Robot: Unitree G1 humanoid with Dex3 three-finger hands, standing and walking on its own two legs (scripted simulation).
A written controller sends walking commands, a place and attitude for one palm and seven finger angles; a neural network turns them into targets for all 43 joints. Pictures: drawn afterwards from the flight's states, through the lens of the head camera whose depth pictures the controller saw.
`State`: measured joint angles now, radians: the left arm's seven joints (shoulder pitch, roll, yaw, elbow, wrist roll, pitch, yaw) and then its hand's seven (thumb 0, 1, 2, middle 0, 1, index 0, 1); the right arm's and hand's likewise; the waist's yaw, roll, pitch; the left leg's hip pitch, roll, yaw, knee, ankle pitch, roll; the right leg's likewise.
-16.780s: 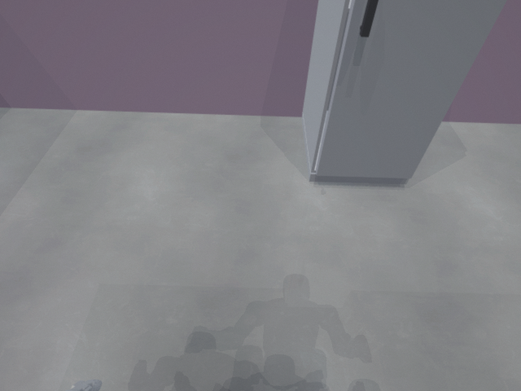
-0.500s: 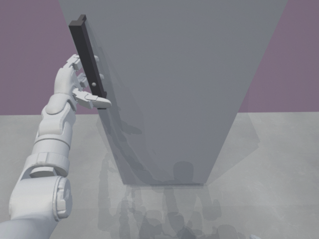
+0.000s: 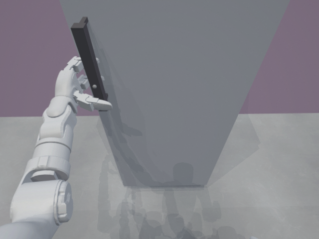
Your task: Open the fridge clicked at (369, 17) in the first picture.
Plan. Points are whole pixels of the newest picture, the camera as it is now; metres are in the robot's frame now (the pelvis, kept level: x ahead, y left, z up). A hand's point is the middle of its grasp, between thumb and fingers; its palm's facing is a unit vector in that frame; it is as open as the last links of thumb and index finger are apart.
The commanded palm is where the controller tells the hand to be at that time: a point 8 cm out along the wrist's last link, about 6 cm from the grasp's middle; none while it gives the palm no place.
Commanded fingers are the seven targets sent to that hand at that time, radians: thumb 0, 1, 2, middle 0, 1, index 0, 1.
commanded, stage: grip the handle and tug to test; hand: left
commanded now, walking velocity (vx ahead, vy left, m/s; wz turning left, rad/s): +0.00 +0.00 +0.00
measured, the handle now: (95, 69) +0.50 +0.18 +0.18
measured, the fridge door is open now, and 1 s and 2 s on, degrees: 0 0 0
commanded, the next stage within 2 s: pull the door a little, standing still in 1.50 s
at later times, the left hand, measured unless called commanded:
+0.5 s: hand (99, 86) +0.44 +0.16 +0.17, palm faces +0.03 -1.00 +0.00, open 9.9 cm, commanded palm +0.41 +0.21 +0.17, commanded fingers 0.00 0.53 0.74 -0.41 -1.35 -0.41 -1.35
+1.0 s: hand (99, 85) +0.44 +0.16 +0.17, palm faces +0.03 -1.00 +0.01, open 6.0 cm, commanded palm +0.41 +0.22 +0.17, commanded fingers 0.00 0.90 0.90 -0.45 -1.40 -0.45 -1.40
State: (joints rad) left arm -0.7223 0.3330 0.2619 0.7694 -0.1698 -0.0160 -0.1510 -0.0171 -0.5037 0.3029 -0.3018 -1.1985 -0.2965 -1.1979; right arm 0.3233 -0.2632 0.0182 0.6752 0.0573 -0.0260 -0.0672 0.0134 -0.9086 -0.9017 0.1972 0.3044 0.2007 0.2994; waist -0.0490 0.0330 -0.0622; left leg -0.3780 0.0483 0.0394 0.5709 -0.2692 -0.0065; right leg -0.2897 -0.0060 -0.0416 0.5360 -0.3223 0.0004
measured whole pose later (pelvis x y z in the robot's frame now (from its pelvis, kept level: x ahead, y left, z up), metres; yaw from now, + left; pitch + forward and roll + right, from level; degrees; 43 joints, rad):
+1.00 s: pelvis +0.00 -0.01 +0.00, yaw +0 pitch +4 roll -1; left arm -0.72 0.33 0.27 0.75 -0.16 -0.01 -0.14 0.00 0.65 0.80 -0.38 -1.37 -0.38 -1.35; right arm 0.31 -0.27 0.02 0.66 0.05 -0.01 -0.07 0.01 -0.91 -0.90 0.20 0.30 0.20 0.30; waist -0.06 0.03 -0.06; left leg -0.36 0.06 0.04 0.55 -0.27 -0.01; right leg -0.28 0.00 -0.04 0.53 -0.32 -0.01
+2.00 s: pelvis +0.06 -0.01 +0.01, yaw -3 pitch +4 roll +0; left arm -0.30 0.25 0.27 0.14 -0.21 0.22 -0.07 0.00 0.72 0.76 -0.26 -1.38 -0.25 -1.37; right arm 0.23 -0.24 0.02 0.58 0.05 0.02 -0.04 0.01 -0.91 -0.90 0.20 0.30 0.20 0.30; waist -0.03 0.04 -0.09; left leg -0.21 0.05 0.08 0.45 -0.29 -0.01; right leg -0.15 0.00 -0.01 0.44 -0.32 0.00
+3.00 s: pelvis +0.12 -0.14 +0.01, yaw +15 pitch +1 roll -4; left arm 0.36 0.30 0.19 -0.54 -0.02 -0.06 0.14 -0.10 0.57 0.80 -0.46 -1.40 -0.22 -1.36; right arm 0.21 -0.15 0.01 0.61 -0.03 -0.11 -0.06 0.02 -0.91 -0.90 0.20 0.30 0.20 0.30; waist -0.02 0.05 0.06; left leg -0.41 0.08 -0.14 0.41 -0.04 -0.05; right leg -0.23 0.03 0.02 0.69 -0.50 0.04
